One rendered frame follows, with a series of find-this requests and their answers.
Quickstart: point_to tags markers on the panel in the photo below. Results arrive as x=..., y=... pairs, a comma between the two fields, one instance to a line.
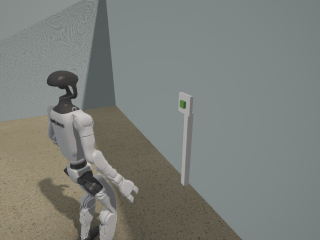
x=187, y=135

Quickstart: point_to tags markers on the right robot upper arm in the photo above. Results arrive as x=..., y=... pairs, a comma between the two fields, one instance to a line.
x=84, y=123

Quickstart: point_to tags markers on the humanoid robot torso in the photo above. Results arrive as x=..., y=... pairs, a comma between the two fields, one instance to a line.
x=69, y=142

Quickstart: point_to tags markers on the left robot thigh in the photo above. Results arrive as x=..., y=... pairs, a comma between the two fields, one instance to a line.
x=88, y=200

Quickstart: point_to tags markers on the robot right forearm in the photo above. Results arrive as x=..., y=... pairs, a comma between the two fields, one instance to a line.
x=101, y=165

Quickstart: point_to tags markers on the button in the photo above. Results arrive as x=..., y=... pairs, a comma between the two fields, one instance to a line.
x=182, y=104

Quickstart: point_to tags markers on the robot right hand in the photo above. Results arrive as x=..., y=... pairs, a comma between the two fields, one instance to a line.
x=126, y=189

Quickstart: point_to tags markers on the left robot upper arm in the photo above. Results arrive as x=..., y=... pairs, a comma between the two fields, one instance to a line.
x=50, y=130

